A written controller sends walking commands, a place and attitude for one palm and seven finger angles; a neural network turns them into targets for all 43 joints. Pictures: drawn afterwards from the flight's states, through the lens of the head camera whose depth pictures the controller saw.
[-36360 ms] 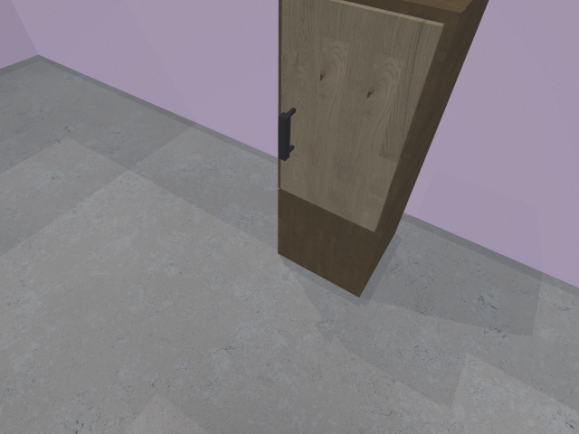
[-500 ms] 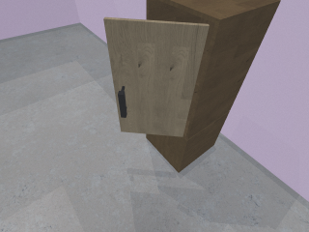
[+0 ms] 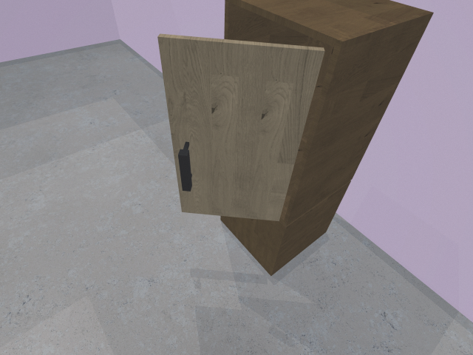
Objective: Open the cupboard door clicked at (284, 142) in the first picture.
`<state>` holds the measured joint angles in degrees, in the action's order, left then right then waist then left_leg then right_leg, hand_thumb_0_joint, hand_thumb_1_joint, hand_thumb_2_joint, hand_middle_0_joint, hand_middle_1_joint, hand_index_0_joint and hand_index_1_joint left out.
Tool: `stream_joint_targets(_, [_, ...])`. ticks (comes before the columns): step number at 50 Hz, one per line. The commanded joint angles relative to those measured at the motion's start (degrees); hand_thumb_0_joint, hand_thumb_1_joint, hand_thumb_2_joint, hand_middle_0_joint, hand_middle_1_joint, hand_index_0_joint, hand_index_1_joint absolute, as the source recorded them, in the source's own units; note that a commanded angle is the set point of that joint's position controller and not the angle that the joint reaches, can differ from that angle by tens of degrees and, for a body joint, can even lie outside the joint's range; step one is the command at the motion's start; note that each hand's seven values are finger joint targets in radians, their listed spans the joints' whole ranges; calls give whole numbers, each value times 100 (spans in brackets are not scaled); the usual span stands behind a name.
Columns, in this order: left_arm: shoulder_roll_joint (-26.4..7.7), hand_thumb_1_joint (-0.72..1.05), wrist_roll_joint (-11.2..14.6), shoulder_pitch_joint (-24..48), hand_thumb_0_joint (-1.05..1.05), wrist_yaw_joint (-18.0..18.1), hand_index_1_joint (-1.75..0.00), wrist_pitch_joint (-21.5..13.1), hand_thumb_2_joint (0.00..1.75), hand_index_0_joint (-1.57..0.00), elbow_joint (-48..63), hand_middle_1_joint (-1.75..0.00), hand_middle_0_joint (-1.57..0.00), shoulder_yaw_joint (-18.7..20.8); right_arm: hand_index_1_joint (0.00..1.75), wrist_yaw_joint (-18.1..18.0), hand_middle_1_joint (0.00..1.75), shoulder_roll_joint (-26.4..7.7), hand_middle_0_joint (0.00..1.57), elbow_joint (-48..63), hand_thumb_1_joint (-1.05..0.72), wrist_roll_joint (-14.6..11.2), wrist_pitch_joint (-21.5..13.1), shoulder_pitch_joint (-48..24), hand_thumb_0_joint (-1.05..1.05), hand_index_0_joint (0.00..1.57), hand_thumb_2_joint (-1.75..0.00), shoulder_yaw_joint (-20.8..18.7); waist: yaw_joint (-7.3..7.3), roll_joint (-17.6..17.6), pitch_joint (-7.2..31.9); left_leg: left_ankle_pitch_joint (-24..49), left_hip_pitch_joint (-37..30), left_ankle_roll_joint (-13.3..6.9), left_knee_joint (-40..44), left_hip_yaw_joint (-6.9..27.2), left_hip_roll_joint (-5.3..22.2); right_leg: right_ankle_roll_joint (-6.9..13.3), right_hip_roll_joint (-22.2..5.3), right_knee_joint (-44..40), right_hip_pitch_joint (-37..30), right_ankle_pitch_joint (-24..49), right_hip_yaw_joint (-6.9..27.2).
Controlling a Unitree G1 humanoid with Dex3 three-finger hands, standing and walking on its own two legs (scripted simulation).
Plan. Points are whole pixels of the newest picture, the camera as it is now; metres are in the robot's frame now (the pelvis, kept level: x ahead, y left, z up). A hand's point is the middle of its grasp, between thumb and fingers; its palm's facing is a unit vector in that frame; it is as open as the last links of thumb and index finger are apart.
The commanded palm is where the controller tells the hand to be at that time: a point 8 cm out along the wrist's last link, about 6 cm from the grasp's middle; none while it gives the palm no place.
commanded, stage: shuffle to correct the standing spot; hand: left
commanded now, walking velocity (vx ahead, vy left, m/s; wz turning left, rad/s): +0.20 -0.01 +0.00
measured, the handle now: (187, 166) +0.62 +0.18 -0.09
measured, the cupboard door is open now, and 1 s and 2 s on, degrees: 47 47 47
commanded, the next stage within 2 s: come to a stop and stand still in 0.08 s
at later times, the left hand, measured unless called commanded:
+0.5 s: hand out of the picture +0.13 +0.17 -0.17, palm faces +0.03 -0.98 -0.20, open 7.2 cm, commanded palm none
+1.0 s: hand out of the picture +0.06 +0.18 -0.17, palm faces +0.03 -0.98 -0.20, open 7.3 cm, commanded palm none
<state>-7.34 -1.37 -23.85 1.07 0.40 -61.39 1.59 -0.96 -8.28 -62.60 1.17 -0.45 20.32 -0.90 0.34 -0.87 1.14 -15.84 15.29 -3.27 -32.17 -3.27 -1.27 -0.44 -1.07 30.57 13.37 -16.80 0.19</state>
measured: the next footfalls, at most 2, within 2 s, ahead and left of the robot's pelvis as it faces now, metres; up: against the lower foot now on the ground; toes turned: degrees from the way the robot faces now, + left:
right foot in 0.96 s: +0.05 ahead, -0.13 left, +0.00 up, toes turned -1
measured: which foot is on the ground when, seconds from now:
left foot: down 0.00-1.00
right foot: down 0.00-0.70, up 0.72-0.94, down 0.96-1.00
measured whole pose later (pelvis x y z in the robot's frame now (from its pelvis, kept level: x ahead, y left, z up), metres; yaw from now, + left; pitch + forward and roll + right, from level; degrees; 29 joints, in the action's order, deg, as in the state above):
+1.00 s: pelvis +0.04 +0.01 +0.00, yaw -1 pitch -1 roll +0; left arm -9.1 -1.0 -14.0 2.4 1.5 -60.1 1.2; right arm -2.4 -9.0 -61.5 0.5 -0.1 12.4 -1.5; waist 0.6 -1.0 -3.4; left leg -17.1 9.8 -4.2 -27.5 -6.4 -2.4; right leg -1.8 -2.8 27.9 9.8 -17.2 -0.8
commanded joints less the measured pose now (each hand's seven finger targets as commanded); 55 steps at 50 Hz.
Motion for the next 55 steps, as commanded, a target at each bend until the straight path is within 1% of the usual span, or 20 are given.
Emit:
stream_joint_targets(1, [-317, 90, -42, -126, 0, -15, -30, -120, 90, -20, 329, -30, -20, 88, 30, -62, 30, -789, 20, 159, -90, 1, -119, 602, 0, 20, -90, -203, -176, 808, -1107, -2475, 65, -427, 1998, 1990, 1346, 252, 9, 480, 1219, -842, -93])
stream_joint_targets(3, [-221, 90, -57, 231, 0, -48, -30, -167, 90, -20, 469, -30, -20, 60, 30, -82, 30, -872, 20, 94, -90, -5, -199, 809, 0, 20, -90, -239, -292, 856, -1014, -1771, -682, -914, 2313, 2623, 1918, 186, -84, 1460, 1954, -787, -288])
stream_joint_targets(5, [-197, 90, -42, 539, 0, -80, -30, -230, 90, -20, 583, -30, -20, 78, 30, -92, 30, -765, 20, 73, -90, 7, -260, 803, 0, 20, -90, -208, -327, 639, -939, -604, -901, -1055, 2183, 2317, 1988, 173, -356, 1681, 2090, -964, -156])
stream_joint_targets(11, [-112, 90, 2, -169, 0, -51, -30, -262, 90, -20, 258, -30, -20, 105, 30, -144, 30, -511, 20, 32, -90, -37, -279, 441, 0, 20, -90, -136, 166, 205, -291, 894, 65, -340, 872, 694, 1073, 161, -205, -572, -630, 637, -456])
stream_joint_targets(13, [-635, 90, 29, -545, 0, 75, -30, -278, 90, -20, 62, -30, -20, 167, 30, -127, 30, -128, 20, 105, -90, -71, -269, 430, 0, 20, -90, -13, 241, -766, -345, -293, 1274, 222, 77, -98, 338, 716, -1536, -744, -1633, 2188, 940])
stream_joint_targets(14, [-859, 90, 47, -510, 0, 90, -30, -243, 90, -20, 64, -30, -20, 153, 30, -131, 30, -85, 20, 86, -90, -62, -230, 517, 0, 20, -90, -23, 133, -452, -223, -734, 900, 295, -134, -119, 273, 950, -1927, -763, -1278, 2560, 1073])
stream_joint_targets(15, [-840, 90, 54, -216, 0, 109, -30, -264, 90, -20, 91, -30, -20, 157, 30, -156, 30, -48, 20, 30, -90, -60, -142, 403, 0, 20, -90, -15, 77, -967, -272, -707, 583, 343, -292, -44, 418, 980, -1764, -860, -897, 3330, 992])
stream_joint_targets(17, [-691, 90, 66, 324, 0, 160, -30, -193, 90, -20, 182, -30, -20, 85, 30, -164, 30, -42, 20, -99, -90, -102, -33, 567, 0, 20, -90, -62, -148, -813, -428, 348, -6, 378, 293, 73, 618, 742, -1443, -509, -449, 4192, 324])
stream_joint_targets(20, [-681, 90, 87, 423, 0, 211, -30, -78, 90, -20, 352, -30, -20, 137, 30, -223, 30, -380, 20, -115, -90, -70, -29, 536, 0, 20, -90, -159, -14, 496, -177, 4132, -579, 308, 497, 222, 840, 258, -864, 314, -533, 4044, -134])
stream_joint_targets(22, [-763, 90, 65, 443, 0, 234, -30, -30, 90, -20, 443, -30, -20, 204, 30, -240, 30, -554, 20, 30, -90, -60, 28, 431, 0, 20, -90, -254, 9, 705, 62, 5216, -958, 206, 259, 236, 971, 205, -707, 483, -349, 3306, -280])
stream_joint_targets(25, [-776, 90, 15, 505, 0, 207, -30, 22, 90, -20, 539, -30, -20, 251, 30, -217, 30, -621, 20, 300, -90, -30, 95, 115, 0, 20, -90, -352, 31, 176, 112, 4036, -780, 146, -46, 207, 896, 241, -771, 299, -304, 3224, -156])
stream_joint_targets(30, [-1036, 90, -34, 728, 0, 195, -30, 72, 90, -20, 626, -30, -20, 240, 30, -126, 30, -235, 20, 526, -90, -67, 195, -183, 0, 20, -90, -315, -21, -840, -54, -515, 37, 420, -551, 12, 293, 998, -1757, -374, -341, 4033, 535])
stream_joint_targets(32, [-1003, 90, -21, 990, 0, 182, -30, 106, 90, -20, 721, -30, -20, 249, 30, -99, 30, -339, 20, 529, -90, -64, 130, -33, 0, 20, -90, -295, -192, -698, 80, 1113, -545, 342, 653, 196, 582, 644, -1292, 71, -100, 3185, 198])
stream_joint_targets(34, [-582, 90, 32, 1026, 0, 165, -30, 138, 90, -20, 826, -30, -20, 161, 30, -159, 30, -856, 20, 556, -90, 21, 28, -162, 0, 20, -90, -313, -107, 861, -38, 4253, -920, -73, 1063, 1076, 1535, -9, -335, 766, 414, 536, -405])
stream_joint_targets(35, [-583, 90, 17, 1160, 0, 208, -30, 204, 90, -20, 801, -30, -20, 138, 30, -194, 30, -826, 20, 493, -90, 34, -11, -170, 0, 20, -90, -277, -182, 1127, -228, 5489, -1061, -187, 1172, 1366, 1680, -56, -120, 1507, 765, -859, -222])
stream_joint_targets(38, [-610, 90, 29, 957, 0, 192, -30, 230, 90, -20, 663, -30, -20, 176, 30, -236, 30, -785, 20, 579, -90, 23, -25, -525, 0, 20, -90, -220, 26, 852, -275, 4833, -967, -678, 1124, 999, 1674, -37, -180, 2273, 923, -1006, 255])
stream_joint_targets(42, [-502, 90, 24, 947, 0, 131, -30, 171, 90, -20, 582, -30, -20, 92, 30, -194, 30, -801, 20, 546, -90, 11, -20, -640, 0, 20, -90, -214, 23, 597, -270, 3711, -951, -757, 1260, 871, 1532, -87, -221, 1213, 474, -766, -3])
stream_joint_targets(45, [-513, 90, 19, 708, 0, 126, -30, 101, 90, -20, 431, -30, -20, 63, 30, -185, 30, -825, 20, 383, -90, -26, -38, -495, 0, 20, -90, -234, 49, 473, -62, 3252, -1057, -497, 1048, 845, 1334, -86, -228, -222, -167, 150, -182])
stream_joint_targets(48, [-752, 90, 38, 564, 0, 154, -30, -41, 90, -20, 250, -30, -20, 10, 30, -143, 30, -546, 20, 310, -90, -94, -50, -405, 0, 20, -90, -158, -92, -9, -209, 1343, -520, 115, 1019, 554, 722, 236, -869, -904, -553, 2049, 540])
stream_joint_targets(55, [-611, 90, 63, 517, 0, 134, -30, -68, 90, -20, 15, -30, -20, -93, 30, -104, 30, -561, 20, -63, -90, -75, -60, -323, 0, 20, -90, -55, -61, -122, -403, 910, -761, 150, 1480, 502, 748, 116, -585, -1145, -269, 966, 370])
